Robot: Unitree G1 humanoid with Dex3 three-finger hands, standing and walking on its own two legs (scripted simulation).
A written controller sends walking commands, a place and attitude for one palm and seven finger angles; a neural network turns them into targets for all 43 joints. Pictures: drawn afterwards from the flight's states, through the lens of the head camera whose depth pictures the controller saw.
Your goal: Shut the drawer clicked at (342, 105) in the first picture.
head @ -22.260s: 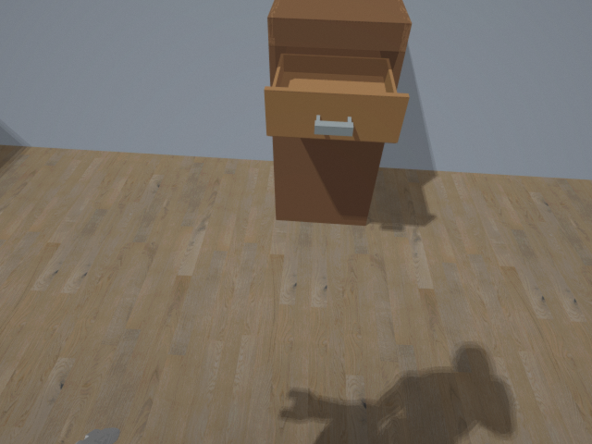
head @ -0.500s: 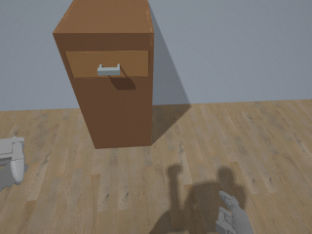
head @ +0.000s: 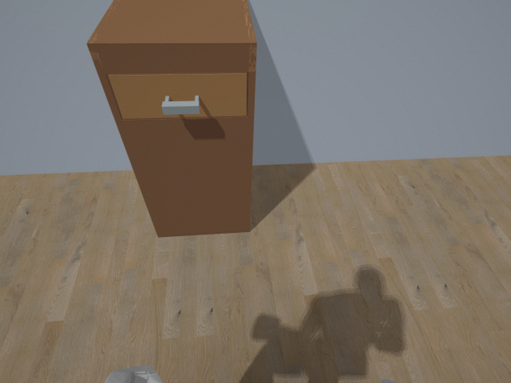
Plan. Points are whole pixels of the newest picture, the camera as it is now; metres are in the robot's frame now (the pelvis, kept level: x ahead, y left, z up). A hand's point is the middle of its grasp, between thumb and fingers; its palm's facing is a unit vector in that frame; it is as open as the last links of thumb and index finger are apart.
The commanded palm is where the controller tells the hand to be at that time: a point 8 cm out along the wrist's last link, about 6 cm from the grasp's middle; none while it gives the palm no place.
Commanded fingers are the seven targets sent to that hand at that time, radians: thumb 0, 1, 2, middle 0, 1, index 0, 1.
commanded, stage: let the arm hang, fingers relaxed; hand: left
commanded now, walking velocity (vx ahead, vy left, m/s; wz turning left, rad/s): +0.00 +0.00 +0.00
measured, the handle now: (181, 103) +0.83 +0.23 -0.03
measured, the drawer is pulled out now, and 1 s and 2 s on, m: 0.00 0.00 0.00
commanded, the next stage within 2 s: look to check the result in 0.86 s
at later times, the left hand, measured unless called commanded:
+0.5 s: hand out of the picture -0.03 +0.18 -0.15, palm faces +0.03 -0.98 -0.21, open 6.8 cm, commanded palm none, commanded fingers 0.00 0.90 0.90 -0.20 -0.30 -0.20 -0.30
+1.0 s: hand out of the picture -0.02 +0.15 -0.16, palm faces +0.04 -0.98 -0.18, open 7.4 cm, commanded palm none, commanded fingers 0.00 0.90 0.90 -0.20 -0.30 -0.20 -0.30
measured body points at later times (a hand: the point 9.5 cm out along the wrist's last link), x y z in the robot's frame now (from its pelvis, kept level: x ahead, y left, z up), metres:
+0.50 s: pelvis -0.02 +0.00 +0.02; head -0.01 +0.00 +0.47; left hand -0.03 +0.23 -0.14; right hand -0.04 -0.20 -0.15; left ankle -0.02 +0.11 -0.72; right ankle +0.02 -0.12 -0.72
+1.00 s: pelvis -0.02 -0.01 +0.02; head -0.01 -0.02 +0.47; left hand -0.02 +0.21 -0.14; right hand -0.06 -0.21 -0.15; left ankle -0.02 +0.11 -0.72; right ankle +0.02 -0.12 -0.72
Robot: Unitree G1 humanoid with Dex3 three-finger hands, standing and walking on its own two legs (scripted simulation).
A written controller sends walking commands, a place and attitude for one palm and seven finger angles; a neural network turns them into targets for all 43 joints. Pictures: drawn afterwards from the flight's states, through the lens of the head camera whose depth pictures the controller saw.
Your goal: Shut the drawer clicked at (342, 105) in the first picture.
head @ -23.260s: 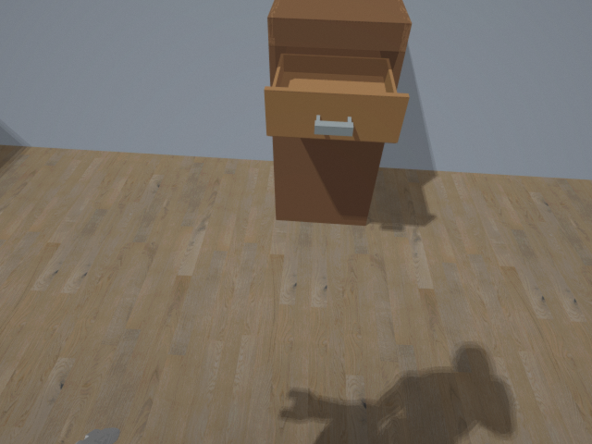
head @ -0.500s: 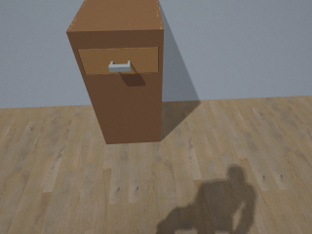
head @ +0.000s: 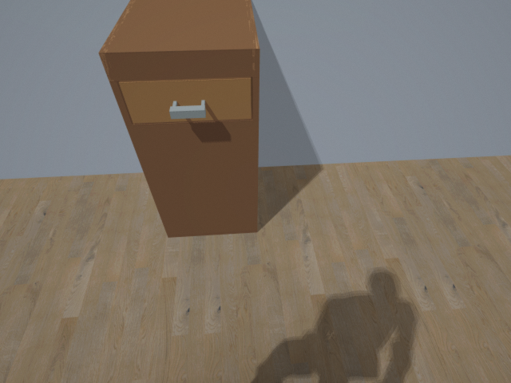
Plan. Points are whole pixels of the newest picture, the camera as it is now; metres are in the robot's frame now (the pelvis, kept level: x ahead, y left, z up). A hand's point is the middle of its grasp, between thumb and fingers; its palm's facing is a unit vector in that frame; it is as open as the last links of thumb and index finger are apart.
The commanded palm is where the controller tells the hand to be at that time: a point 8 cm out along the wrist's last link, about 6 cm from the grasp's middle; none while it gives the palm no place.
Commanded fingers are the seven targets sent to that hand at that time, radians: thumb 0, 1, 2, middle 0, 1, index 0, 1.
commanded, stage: look to check the result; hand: left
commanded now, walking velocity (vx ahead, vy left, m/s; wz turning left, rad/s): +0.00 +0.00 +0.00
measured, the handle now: (188, 107) +0.84 +0.25 -0.05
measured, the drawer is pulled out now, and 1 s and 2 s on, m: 0.00 0.00 0.00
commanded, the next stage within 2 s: stand and wait in 0.46 s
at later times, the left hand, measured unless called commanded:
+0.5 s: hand out of the picture +0.00 +0.16 -0.17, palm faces +0.05 -0.98 -0.19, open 7.4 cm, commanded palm none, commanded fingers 0.00 0.90 0.90 -0.20 -0.30 -0.20 -0.30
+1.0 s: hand out of the picture +0.01 +0.16 -0.17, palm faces +0.05 -0.98 -0.19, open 7.4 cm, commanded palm none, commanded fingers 0.00 0.90 0.90 -0.20 -0.30 -0.20 -0.30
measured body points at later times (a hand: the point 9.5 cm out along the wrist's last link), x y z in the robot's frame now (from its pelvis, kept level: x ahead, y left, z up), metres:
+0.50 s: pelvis +0.01 -0.01 +0.00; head +0.02 -0.01 +0.45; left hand +0.00 +0.21 -0.16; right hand -0.02 -0.21 -0.16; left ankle -0.01 +0.12 -0.74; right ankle +0.04 -0.11 -0.74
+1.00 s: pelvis +0.01 -0.01 +0.00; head +0.02 -0.01 +0.45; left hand +0.01 +0.21 -0.16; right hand -0.01 -0.21 -0.16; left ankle -0.01 +0.12 -0.74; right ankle +0.04 -0.11 -0.74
